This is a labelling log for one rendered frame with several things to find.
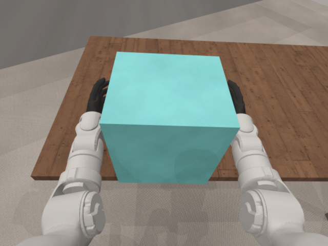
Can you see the carton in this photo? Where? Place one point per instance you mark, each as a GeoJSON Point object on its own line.
{"type": "Point", "coordinates": [167, 118]}

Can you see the right robot forearm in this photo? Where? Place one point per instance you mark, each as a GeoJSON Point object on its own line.
{"type": "Point", "coordinates": [252, 162]}

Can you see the robot left hand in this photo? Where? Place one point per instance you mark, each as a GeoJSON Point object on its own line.
{"type": "Point", "coordinates": [96, 100]}

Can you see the table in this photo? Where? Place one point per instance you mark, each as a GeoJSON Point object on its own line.
{"type": "Point", "coordinates": [284, 88]}

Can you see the left robot forearm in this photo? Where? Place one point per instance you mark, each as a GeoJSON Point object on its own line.
{"type": "Point", "coordinates": [85, 159]}

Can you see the robot left upper arm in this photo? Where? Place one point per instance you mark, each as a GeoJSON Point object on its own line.
{"type": "Point", "coordinates": [70, 220]}

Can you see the robot right hand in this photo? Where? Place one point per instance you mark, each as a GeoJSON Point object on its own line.
{"type": "Point", "coordinates": [237, 97]}

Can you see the robot right upper arm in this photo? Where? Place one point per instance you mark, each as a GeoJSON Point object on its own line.
{"type": "Point", "coordinates": [276, 219]}

